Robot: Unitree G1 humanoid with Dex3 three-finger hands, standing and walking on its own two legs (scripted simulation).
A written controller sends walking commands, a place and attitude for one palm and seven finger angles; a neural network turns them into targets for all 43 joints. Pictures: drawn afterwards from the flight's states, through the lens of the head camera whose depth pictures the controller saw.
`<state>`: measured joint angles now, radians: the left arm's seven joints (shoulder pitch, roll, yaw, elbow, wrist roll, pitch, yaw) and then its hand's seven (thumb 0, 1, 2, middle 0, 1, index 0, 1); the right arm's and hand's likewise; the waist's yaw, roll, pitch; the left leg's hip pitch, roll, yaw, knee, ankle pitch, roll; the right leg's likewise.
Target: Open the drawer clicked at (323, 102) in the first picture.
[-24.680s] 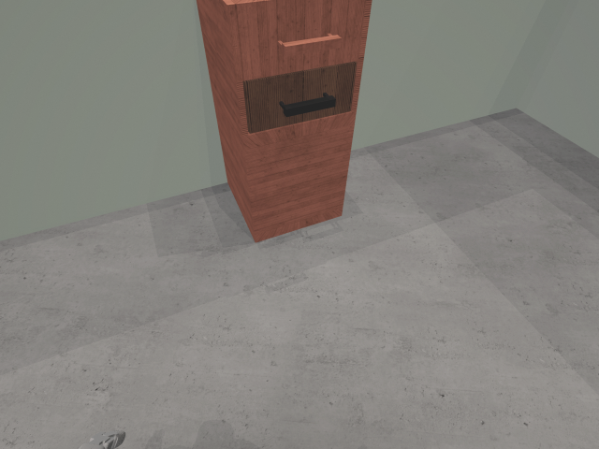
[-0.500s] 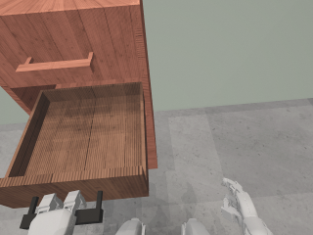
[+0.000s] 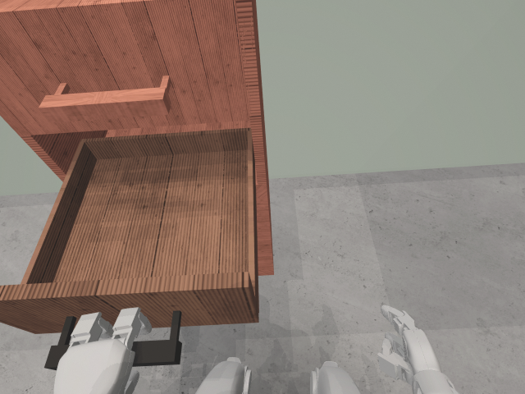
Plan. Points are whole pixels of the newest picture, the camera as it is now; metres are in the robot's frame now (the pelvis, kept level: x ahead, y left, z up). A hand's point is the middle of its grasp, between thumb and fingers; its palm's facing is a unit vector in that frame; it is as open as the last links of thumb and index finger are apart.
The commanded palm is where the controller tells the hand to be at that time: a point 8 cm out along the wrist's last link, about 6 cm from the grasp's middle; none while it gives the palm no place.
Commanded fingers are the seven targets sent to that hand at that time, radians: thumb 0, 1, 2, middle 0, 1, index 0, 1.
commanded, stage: open the thumb to release the handle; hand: left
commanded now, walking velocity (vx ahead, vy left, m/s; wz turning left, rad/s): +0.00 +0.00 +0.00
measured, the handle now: (119, 337) +0.20 +0.23 -0.01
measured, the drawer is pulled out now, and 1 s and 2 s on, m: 0.30 0.29 0.29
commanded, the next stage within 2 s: lift the hand off the handle in 0.16 s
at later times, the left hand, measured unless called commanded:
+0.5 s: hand (118, 375) +0.15 +0.23 -0.03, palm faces -0.06 -0.07 -1.00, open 13.7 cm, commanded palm +0.14 +0.22 +0.02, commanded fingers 0.00 -0.50 0.30 -0.30 -1.20 -0.30 -1.20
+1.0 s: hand (108, 366) +0.16 +0.23 -0.01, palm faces -0.06 -0.07 -1.00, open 13.1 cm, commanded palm +0.15 +0.23 +0.06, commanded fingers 0.00 -0.50 0.30 -0.30 -1.20 -0.30 -1.20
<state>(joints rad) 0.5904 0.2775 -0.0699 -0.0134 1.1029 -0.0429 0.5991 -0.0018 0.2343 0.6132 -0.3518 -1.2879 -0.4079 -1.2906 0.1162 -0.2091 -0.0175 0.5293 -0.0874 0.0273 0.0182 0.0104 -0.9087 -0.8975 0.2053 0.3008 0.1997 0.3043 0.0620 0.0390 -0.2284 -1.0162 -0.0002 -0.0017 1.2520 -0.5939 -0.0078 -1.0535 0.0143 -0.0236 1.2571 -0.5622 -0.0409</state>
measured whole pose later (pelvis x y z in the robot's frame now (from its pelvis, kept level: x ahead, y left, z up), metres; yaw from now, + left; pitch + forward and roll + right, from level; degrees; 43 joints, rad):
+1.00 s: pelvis -0.01 -0.01 +0.03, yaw +0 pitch +16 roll +1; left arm 0.49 0.32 -0.06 0.11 1.07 -0.02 0.60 0.00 -0.49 0.30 -0.32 -1.20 -0.45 -1.23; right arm 0.13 -0.23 -0.03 0.58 -0.05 -0.01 -0.03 0.01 -0.91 -0.90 0.21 0.30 0.20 0.30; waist 0.03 0.04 -0.19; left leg -0.87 0.01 -0.02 1.10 -0.52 -0.02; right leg -0.90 0.02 -0.04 1.11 -0.49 -0.06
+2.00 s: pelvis +0.01 +0.01 +0.06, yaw -1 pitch +10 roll +0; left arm 0.63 0.34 -0.09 -0.15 1.02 0.02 0.48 -0.01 -0.49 0.30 -0.35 -1.22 -0.44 -1.24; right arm 0.16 -0.23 -0.03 0.52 -0.05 0.03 0.04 0.01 -0.91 -0.90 0.20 0.30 0.20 0.30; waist 0.07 0.06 -0.15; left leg -0.63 0.01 0.01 0.93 -0.48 0.00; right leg -0.66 0.02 -0.01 0.92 -0.44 -0.03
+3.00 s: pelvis +0.02 +0.01 +0.09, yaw -2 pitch +4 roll +0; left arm 0.66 0.36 -0.07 -0.34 0.97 0.03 0.31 -0.01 -0.49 0.30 -0.32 -1.21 -0.32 -1.20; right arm 0.16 -0.22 -0.01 0.52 -0.02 0.05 0.05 0.01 -0.91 -0.90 0.20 0.30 0.20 0.30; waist 0.11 0.08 -0.10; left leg -0.40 0.00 0.02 0.72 -0.40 0.01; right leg -0.44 0.02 0.01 0.72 -0.36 -0.02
